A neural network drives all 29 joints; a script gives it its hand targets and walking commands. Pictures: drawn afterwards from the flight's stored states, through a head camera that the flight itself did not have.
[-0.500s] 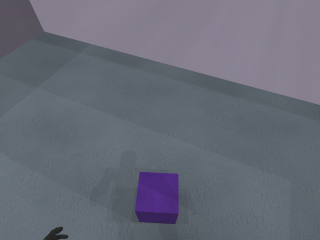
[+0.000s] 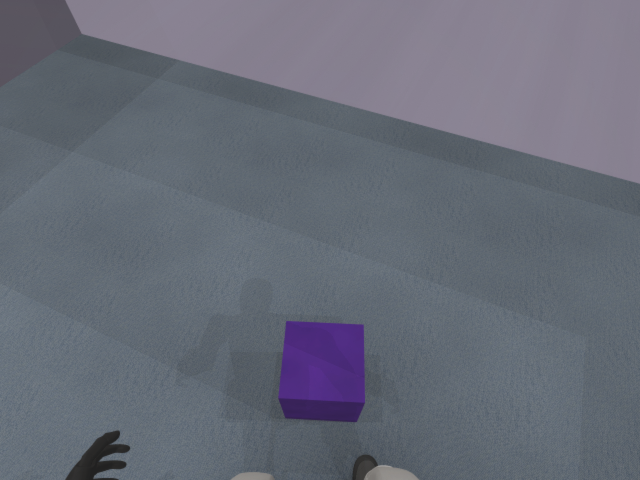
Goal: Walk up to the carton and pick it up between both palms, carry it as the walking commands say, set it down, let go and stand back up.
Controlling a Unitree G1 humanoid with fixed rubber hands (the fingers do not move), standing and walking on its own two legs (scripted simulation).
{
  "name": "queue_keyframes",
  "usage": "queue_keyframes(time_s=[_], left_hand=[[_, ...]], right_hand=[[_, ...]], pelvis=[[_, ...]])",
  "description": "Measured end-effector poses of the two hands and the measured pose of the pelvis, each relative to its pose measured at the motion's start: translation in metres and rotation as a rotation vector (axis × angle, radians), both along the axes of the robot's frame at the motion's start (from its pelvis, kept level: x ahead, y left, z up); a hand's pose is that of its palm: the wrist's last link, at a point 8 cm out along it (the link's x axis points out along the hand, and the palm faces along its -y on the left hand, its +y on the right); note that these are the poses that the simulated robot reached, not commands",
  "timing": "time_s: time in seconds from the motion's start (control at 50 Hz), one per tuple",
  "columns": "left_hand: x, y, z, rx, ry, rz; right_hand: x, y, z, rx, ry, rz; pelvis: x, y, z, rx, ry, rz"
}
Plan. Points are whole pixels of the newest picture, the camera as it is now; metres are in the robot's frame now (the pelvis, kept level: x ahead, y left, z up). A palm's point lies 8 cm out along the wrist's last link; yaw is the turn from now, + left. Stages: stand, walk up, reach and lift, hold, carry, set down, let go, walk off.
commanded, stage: walk up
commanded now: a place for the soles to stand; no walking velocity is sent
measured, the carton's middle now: (322, 373) +0.42 +0.01 -0.64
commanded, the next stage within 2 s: reach and lift in 1.60 s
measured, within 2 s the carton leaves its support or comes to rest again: neither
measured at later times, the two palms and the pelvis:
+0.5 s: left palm out of the picture +0.08 +0.36 -0.11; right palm out of the picture +0.06 -0.23 -0.12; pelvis -0.01 +0.06 +0.00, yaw -2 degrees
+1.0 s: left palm out of the picture +0.09 +0.35 -0.10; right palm out of the picture +0.07 -0.25 -0.11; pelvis +0.00 +0.05 +0.01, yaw -3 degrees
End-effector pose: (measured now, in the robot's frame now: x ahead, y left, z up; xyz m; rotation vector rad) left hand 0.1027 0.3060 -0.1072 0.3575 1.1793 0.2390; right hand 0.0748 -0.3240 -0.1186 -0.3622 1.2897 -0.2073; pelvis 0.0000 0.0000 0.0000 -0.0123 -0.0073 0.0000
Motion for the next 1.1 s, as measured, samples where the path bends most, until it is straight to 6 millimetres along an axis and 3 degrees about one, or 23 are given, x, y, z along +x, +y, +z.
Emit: queue_keyframes(time_s=[0.1,0.22,0.34,0.5,0.62,0.74,1.1], left_hand=[[-0.013,0.034,-0.011,0.013,0.010,0.007],[-0.026,0.052,-0.011,0.016,0.047,-0.006],[-0.031,0.054,-0.011,0.023,0.036,-0.049],[-0.018,0.052,-0.003,-0.038,-0.021,-0.049],[-0.007,0.050,0.001,-0.059,-0.050,-0.057],[-0.008,0.048,0.004,-0.050,-0.031,-0.067],[-0.011,0.037,0.008,-0.023,0.011,-0.062]], right_hand=[[-0.020,0.020,-0.002,-0.018,0.024,-0.005],[-0.027,0.046,0.001,-0.003,-0.024,-0.022],[-0.018,0.067,-0.009,0.038,-0.080,-0.022],[-0.015,0.098,-0.001,0.079,-0.105,0.004],[-0.007,0.096,0.012,0.058,-0.135,-0.003],[-0.001,0.084,0.019,0.039,-0.157,-0.023],[-0.011,0.072,0.008,0.059,-0.092,-0.056]], pelvis=[[-0.014,0.023,-0.009,0.007,-0.009,0.013],[-0.017,0.039,-0.007,-0.012,-0.020,-0.019],[-0.019,0.048,-0.010,-0.023,-0.036,-0.035],[-0.014,0.062,0.001,-0.003,-0.043,-0.035],[-0.011,0.064,0.007,0.005,-0.048,-0.044],[-0.008,0.062,0.011,0.007,-0.043,-0.051],[0.000,0.049,0.012,0.008,-0.029,-0.055]])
